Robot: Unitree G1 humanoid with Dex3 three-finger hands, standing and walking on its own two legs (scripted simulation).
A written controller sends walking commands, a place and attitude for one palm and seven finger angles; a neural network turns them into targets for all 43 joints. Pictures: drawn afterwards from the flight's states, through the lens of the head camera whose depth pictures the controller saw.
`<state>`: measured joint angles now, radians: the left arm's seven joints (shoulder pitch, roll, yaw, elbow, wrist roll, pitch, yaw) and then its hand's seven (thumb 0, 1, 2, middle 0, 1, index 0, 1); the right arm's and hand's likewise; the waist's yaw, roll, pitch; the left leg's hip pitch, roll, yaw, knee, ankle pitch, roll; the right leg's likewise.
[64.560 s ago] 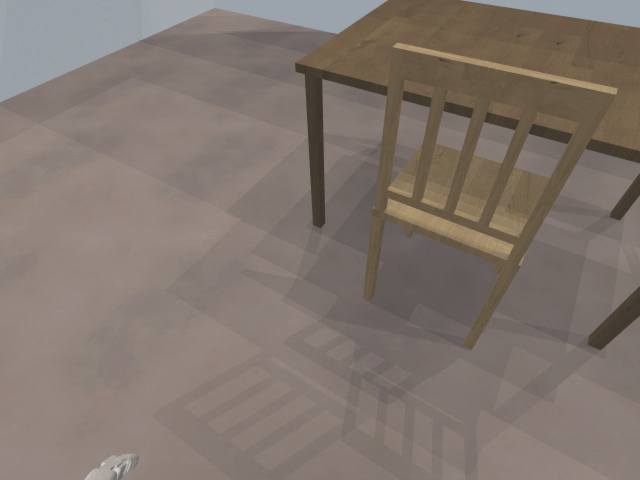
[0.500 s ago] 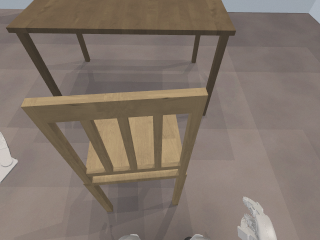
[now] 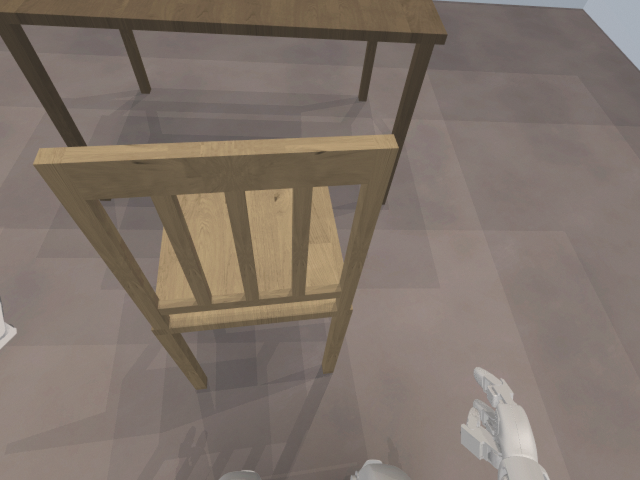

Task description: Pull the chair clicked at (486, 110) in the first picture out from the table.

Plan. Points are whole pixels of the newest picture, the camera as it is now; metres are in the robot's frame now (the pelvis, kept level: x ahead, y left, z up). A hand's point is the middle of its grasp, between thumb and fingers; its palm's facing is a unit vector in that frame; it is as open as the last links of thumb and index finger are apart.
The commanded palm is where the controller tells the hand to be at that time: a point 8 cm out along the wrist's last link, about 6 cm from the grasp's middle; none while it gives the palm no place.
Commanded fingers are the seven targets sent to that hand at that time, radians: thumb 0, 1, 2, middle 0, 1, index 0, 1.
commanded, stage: step back with the hand held close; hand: left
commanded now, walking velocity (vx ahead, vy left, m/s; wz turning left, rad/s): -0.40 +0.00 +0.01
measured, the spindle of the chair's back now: (244, 251) +0.44 +0.14 -0.06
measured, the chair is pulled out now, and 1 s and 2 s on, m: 0.50 0.50 0.50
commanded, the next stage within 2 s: stop stepping back and stand still in 0.06 s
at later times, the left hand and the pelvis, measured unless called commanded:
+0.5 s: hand out of the picture +0.07 +0.28 +0.17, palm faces +0.48 -0.79 -0.38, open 7.4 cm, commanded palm +0.02 +0.31 +0.19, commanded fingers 0.00 0.90 0.90 -0.20 -0.30 -0.20 -0.30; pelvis -0.11 +0.01 +0.00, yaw +1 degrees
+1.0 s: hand out of the picture +0.04 +0.30 +0.19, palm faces +0.46 -0.76 -0.46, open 7.4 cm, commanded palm -0.01 +0.33 +0.19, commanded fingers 0.00 0.90 0.90 -0.20 -0.30 -0.20 -0.30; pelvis -0.15 +0.03 +0.01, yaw +1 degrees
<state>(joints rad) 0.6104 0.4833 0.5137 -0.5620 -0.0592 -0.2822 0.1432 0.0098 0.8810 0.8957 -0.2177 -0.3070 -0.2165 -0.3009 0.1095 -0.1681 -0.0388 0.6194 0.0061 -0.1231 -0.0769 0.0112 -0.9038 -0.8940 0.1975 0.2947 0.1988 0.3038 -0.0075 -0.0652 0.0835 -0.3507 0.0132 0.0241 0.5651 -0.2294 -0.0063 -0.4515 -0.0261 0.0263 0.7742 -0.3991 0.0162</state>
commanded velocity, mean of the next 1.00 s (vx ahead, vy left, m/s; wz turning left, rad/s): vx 0.10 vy -0.03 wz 0.01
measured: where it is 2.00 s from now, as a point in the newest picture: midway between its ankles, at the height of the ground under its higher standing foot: outside the picture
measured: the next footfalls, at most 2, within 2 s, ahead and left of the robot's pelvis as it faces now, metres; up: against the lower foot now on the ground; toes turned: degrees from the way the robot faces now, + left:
left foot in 0.36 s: -0.08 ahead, +0.12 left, +0.00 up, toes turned +4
right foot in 0.58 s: -0.08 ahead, -0.11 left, +0.00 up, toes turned -1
